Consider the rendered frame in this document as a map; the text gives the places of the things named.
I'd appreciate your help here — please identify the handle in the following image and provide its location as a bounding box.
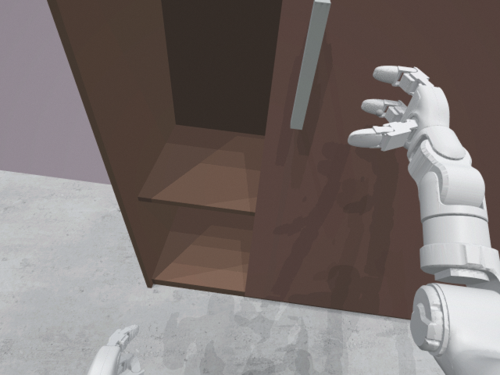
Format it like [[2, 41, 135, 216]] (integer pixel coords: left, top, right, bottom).
[[291, 0, 331, 130]]

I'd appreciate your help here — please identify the robot left hand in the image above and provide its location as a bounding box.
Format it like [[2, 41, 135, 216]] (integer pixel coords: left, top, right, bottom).
[[87, 324, 145, 375]]

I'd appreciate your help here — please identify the robot right hand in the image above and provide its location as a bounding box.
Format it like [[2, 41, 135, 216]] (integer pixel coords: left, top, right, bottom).
[[348, 66, 449, 151]]

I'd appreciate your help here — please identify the wardrobe door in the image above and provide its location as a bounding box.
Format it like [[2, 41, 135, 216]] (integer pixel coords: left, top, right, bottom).
[[245, 0, 500, 319]]

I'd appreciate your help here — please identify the right robot upper arm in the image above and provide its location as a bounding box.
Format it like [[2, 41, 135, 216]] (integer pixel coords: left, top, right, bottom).
[[410, 283, 500, 375]]

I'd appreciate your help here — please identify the right robot forearm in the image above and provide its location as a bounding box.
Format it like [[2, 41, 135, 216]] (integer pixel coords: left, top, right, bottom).
[[407, 126, 500, 294]]

